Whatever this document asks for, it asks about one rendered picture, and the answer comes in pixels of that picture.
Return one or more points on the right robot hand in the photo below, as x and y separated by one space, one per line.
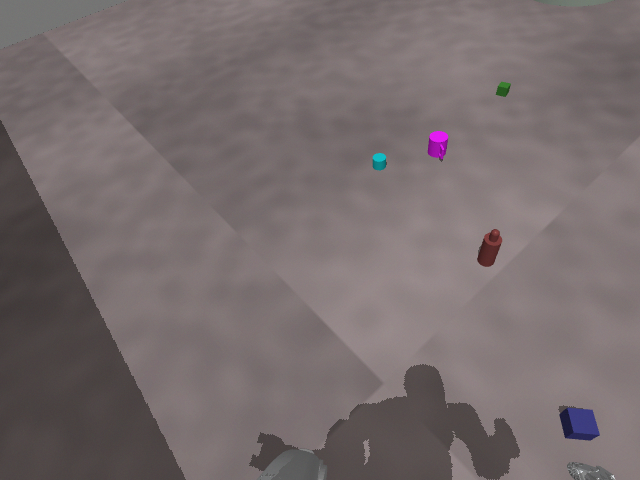
580 471

